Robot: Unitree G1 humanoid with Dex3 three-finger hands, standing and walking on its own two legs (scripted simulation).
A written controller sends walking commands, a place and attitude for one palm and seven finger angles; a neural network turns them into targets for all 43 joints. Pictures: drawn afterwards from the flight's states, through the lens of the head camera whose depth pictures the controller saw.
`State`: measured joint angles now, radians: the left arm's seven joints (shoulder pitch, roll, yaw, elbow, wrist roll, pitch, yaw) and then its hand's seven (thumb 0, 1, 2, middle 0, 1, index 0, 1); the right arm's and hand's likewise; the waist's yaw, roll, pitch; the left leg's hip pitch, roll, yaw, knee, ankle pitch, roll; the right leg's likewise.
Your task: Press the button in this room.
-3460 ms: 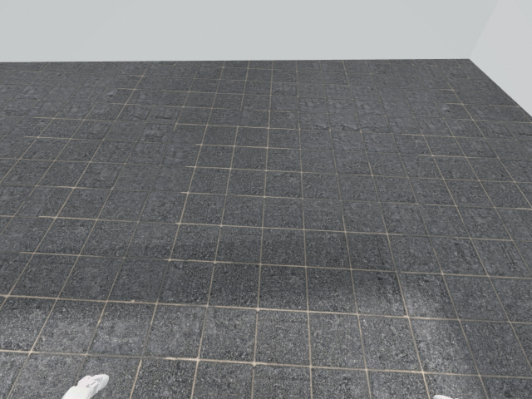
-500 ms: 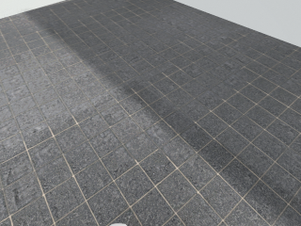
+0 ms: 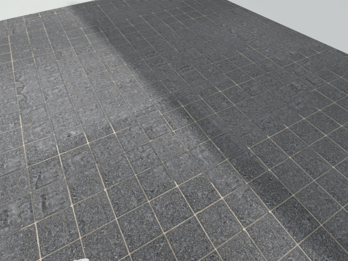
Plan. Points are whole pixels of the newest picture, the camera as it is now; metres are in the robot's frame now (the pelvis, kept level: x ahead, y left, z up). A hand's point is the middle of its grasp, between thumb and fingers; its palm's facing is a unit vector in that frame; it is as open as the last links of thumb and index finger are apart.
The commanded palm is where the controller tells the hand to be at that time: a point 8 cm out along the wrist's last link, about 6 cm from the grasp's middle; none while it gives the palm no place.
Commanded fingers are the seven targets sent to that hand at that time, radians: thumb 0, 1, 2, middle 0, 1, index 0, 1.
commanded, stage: turn or walk to find it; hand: left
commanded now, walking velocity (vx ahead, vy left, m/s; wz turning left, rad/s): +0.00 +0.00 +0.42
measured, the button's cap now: out of the picture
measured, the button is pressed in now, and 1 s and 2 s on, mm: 0 0 0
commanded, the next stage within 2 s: none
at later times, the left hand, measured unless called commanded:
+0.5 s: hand out of the picture -0.04 +0.17 -0.17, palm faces +0.27 -0.93 -0.24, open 7.4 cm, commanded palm none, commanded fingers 0.00 0.90 0.90 -0.20 -0.30 -0.20 -0.30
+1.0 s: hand out of the picture -0.09 +0.25 -0.17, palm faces +0.44 -0.87 -0.23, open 7.4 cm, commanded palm none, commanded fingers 0.00 0.90 0.90 -0.20 -0.30 -0.20 -0.30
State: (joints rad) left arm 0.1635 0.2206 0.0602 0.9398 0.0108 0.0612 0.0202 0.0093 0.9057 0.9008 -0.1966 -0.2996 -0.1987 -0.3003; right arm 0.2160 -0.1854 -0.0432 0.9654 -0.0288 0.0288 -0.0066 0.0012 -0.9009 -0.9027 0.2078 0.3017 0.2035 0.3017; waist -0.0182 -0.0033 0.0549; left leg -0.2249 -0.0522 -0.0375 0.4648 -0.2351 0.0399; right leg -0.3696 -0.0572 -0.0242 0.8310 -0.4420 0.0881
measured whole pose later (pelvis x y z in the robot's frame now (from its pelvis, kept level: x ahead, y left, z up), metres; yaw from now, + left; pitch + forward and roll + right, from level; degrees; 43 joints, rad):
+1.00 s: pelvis -0.08 +0.03 +0.00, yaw +24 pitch -1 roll -2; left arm 0.18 0.25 0.07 0.96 0.02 0.07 0.02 0.01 0.91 0.90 -0.20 -0.30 -0.20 -0.30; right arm 0.22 -0.17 -0.04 0.96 -0.02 0.02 -0.01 0.00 -0.90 -0.90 0.21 0.30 0.20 0.30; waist -0.01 -0.03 0.04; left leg -0.21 -0.08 -0.01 0.40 -0.17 0.10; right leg -0.44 -0.09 0.00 1.04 -0.34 0.11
